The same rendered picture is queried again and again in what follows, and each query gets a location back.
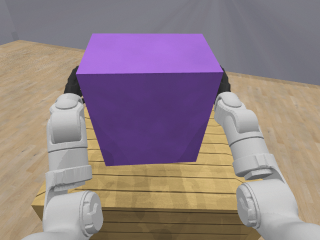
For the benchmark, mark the robot left hand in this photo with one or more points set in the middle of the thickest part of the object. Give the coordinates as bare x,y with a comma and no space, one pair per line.
72,85

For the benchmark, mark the robot left upper arm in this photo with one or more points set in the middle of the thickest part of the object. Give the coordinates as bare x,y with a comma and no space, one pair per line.
71,216

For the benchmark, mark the left robot forearm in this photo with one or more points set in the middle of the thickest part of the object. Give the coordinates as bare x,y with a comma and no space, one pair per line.
67,147

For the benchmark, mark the robot right upper arm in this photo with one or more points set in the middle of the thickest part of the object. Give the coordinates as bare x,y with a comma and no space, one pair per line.
269,207

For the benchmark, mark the pedestal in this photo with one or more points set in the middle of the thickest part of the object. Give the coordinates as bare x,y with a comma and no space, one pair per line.
166,201

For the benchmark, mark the robot right hand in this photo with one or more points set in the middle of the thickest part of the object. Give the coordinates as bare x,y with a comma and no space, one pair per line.
224,86

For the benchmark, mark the right robot forearm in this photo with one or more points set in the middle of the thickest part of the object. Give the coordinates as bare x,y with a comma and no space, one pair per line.
252,159

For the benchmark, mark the carton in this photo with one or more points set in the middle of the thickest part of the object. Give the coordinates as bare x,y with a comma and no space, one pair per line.
149,96

